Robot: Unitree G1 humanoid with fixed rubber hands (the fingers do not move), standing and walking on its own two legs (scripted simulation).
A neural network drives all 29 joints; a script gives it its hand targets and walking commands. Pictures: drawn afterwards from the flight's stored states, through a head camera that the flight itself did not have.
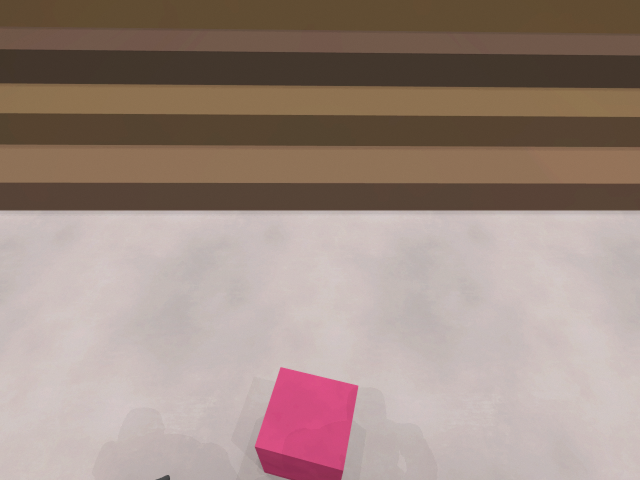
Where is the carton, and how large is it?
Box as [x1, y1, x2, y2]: [255, 367, 357, 479]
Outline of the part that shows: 280,367 255,444 255,448 264,471 289,479 340,479 347,447 357,385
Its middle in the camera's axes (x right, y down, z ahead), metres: -0.03 +0.50 +1.05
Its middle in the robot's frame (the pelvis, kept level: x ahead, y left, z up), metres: +0.39 +0.03 -0.64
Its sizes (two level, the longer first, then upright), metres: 0.210 0.200 0.250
